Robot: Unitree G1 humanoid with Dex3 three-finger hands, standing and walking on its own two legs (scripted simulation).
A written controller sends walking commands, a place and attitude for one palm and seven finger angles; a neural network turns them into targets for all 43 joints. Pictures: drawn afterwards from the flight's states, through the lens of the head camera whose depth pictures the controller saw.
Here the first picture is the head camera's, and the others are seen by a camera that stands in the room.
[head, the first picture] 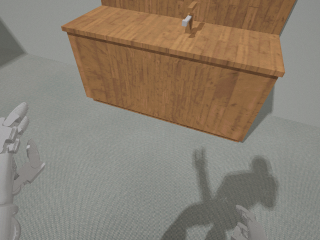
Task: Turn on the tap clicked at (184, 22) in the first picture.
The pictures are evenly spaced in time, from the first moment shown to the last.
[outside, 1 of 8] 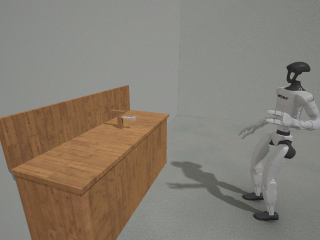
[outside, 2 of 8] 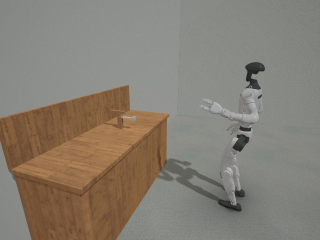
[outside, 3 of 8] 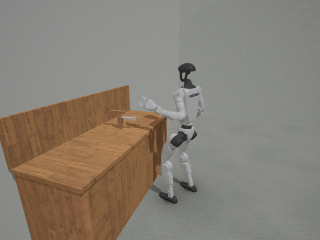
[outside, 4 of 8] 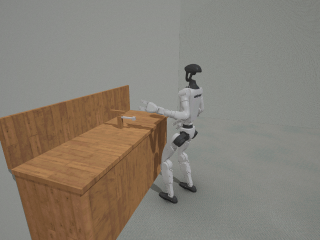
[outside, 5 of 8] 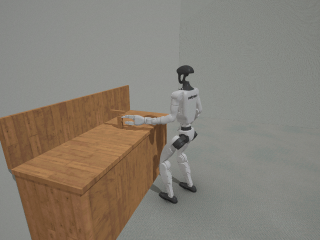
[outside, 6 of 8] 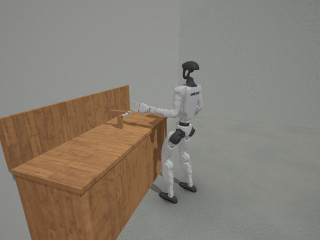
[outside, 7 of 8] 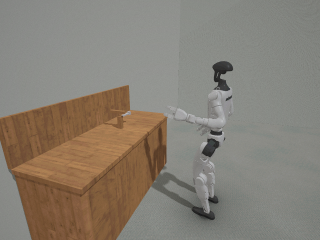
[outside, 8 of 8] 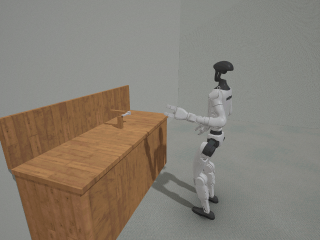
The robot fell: no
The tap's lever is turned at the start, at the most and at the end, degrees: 0 85 84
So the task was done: yes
